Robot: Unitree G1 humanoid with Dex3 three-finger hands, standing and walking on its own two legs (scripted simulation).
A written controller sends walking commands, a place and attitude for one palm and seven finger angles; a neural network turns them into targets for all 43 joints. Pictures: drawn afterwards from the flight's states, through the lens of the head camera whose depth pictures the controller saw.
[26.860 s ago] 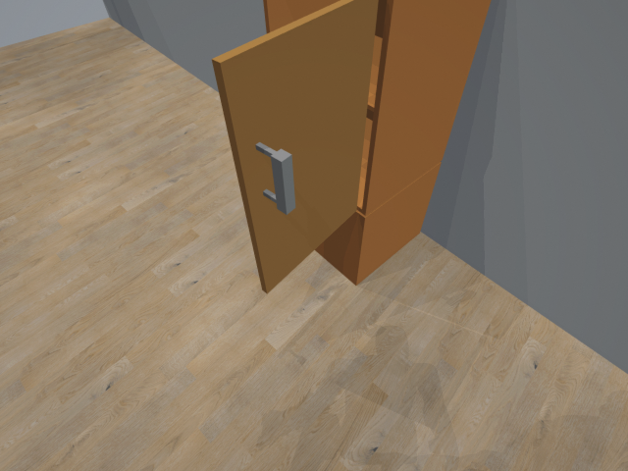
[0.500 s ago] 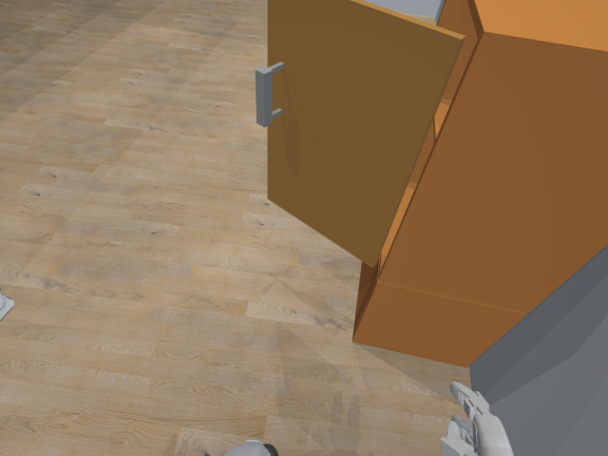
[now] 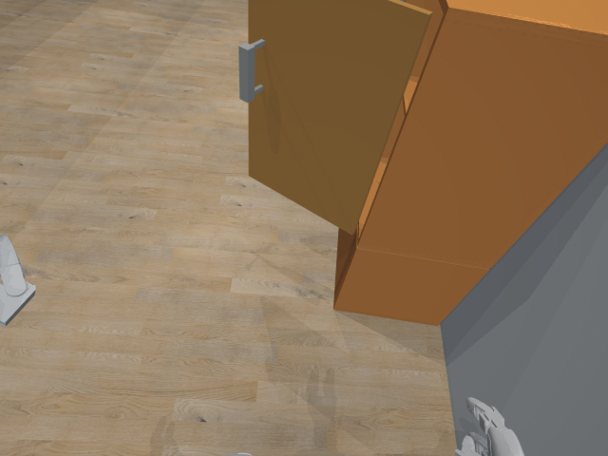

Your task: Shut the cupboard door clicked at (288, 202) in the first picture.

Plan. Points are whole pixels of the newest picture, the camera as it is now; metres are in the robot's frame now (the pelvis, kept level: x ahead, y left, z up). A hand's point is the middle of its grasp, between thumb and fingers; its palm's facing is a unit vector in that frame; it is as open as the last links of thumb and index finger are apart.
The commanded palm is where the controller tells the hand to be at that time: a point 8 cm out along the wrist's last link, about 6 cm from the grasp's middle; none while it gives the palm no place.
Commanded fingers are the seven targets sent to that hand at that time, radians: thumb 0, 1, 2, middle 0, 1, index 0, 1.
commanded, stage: stop stepping back and stand still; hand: left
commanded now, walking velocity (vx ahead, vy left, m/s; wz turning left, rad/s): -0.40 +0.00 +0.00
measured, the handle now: (253, 70) +0.88 +0.19 +0.04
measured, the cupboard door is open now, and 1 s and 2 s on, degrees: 63 63 63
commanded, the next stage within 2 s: let the arm hang, fingers relaxed in 1.48 s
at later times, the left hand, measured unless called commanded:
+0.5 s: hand out of the picture +0.06 +0.30 +0.18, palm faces +0.53 -0.79 -0.30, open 7.4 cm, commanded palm +0.02 +0.32 +0.18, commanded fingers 0.00 0.90 0.90 -0.20 -0.30 -0.20 -0.30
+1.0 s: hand out of the picture +0.06 +0.33 +0.17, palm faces +0.50 -0.74 -0.44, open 7.4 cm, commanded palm +0.02 +0.35 +0.18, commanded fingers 0.00 0.90 0.90 -0.20 -0.30 -0.20 -0.30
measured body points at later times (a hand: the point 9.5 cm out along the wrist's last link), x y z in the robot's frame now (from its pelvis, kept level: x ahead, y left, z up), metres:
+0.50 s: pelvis -0.12 +0.03 +0.01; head -0.18 +0.04 +0.46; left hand +0.03 +0.34 +0.20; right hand -0.01 -0.23 -0.08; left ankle -0.12 +0.17 -0.67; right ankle -0.20 -0.07 -0.73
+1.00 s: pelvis -0.12 +0.05 +0.00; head -0.14 +0.05 +0.45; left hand +0.03 +0.37 +0.19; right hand +0.02 -0.18 -0.10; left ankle -0.09 +0.17 -0.70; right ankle -0.12 -0.03 -0.73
